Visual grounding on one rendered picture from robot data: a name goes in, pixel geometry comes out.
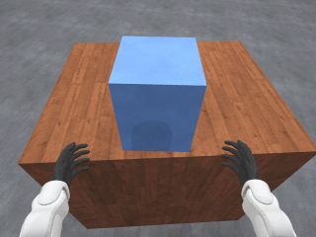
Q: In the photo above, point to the robot left hand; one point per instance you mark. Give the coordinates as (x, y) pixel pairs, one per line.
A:
(64, 170)

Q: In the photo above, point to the pedestal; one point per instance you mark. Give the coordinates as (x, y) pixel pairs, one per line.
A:
(125, 188)

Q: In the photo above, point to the robot left forearm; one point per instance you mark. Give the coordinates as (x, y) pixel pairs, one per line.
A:
(48, 211)

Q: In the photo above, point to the robot right forearm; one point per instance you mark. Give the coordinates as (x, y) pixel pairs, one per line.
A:
(262, 208)

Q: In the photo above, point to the robot right hand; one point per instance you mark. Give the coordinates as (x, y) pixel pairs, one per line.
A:
(246, 168)

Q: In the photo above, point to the carton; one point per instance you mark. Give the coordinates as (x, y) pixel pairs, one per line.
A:
(157, 87)

